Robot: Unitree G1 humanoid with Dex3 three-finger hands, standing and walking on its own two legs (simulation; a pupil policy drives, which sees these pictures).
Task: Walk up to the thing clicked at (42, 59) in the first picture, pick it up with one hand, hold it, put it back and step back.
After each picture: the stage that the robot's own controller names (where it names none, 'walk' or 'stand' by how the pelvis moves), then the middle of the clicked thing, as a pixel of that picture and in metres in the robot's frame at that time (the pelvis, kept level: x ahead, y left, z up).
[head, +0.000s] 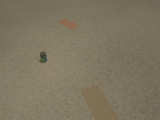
stand; (43, 57) +1.21 +0.39 -0.72
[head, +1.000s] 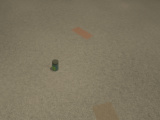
walk; (55, 65) +1.11 +0.16 -0.70
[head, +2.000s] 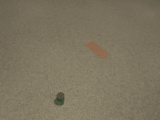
walk; (60, 99) +0.65 +0.10 -0.70
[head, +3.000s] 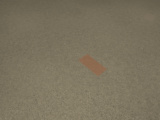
stand; out of the picture +0.43 +0.19 -0.71
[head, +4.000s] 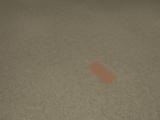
stand; out of the picture +0.37 +0.16 -0.72
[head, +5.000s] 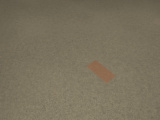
stand; out of the picture +0.38 +0.15 -0.72
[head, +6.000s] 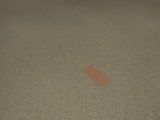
stand; out of the picture +0.34 +0.17 -0.72
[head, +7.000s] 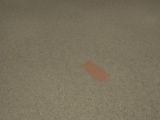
stand; out of the picture +0.35 +0.18 -0.72
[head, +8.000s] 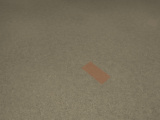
stand; out of the picture +0.36 +0.17 -0.72
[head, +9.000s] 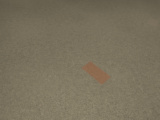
stand; out of the picture +0.36 +0.17 -0.72
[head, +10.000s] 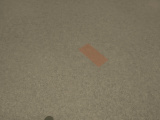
go down; out of the picture +0.39 +0.17 -0.70
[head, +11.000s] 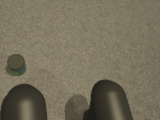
go down; (17, 65) +0.44 +0.21 -0.29
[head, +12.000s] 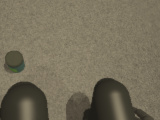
close in; (15, 62) +0.44 +0.22 -0.27
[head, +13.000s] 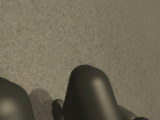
close in; out of the picture +0.43 +0.24 -0.22
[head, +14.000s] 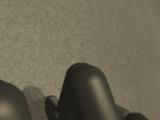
close; out of the picture +0.42 +0.25 -0.22
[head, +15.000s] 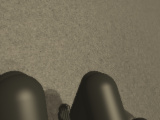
lift; out of the picture +0.35 +0.23 -0.20
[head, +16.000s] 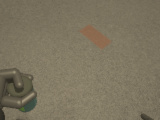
lift; (23, 95) +0.31 +0.18 +0.00
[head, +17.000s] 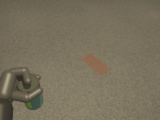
hold; (31, 93) +0.33 +0.17 +0.01
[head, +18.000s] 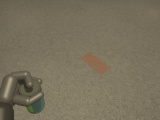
hold; (33, 97) +0.32 +0.16 -0.01
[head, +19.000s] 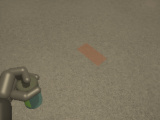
crouch; (30, 92) +0.34 +0.17 -0.03
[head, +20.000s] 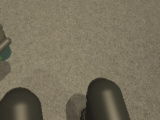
lower; out of the picture +0.48 +0.21 -0.10
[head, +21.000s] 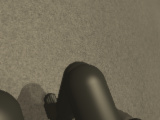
lower; out of the picture +0.44 +0.27 -0.23
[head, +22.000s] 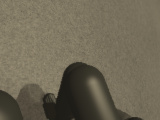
lower; out of the picture +0.44 +0.27 -0.23
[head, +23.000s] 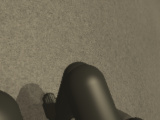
lower; out of the picture +0.44 +0.26 -0.23
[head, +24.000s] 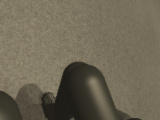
lower; out of the picture +0.45 +0.26 -0.23
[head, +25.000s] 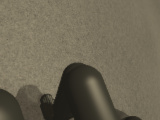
open; out of the picture +0.43 +0.24 -0.24
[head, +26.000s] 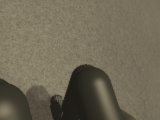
stand; out of the picture +0.43 +0.23 -0.24
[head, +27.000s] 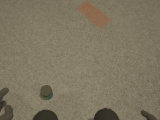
walk; (47, 92) +0.42 +0.16 -0.51
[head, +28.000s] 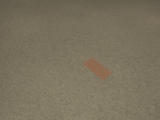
stand; out of the picture +0.39 +0.14 -0.66
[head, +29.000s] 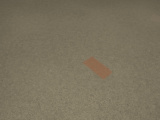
stand; out of the picture +0.38 +0.15 -0.66
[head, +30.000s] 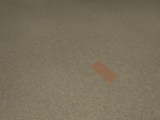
stand; out of the picture +0.40 +0.13 -0.72
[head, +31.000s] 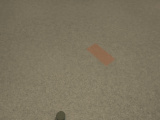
walk; (61, 117) +0.44 +0.10 -0.69
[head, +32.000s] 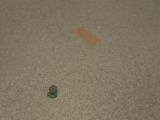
walk; (53, 91) +0.60 +0.15 -0.71
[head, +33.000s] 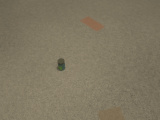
walk; (61, 64) +0.94 +0.24 -0.69
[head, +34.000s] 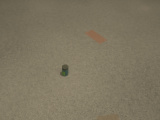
stand; (65, 70) +1.04 +0.12 -0.72
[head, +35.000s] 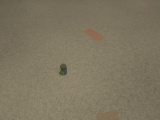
stand; (63, 69) +1.05 +0.15 -0.72
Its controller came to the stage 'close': yes
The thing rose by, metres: 0.70
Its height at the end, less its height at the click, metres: +0.00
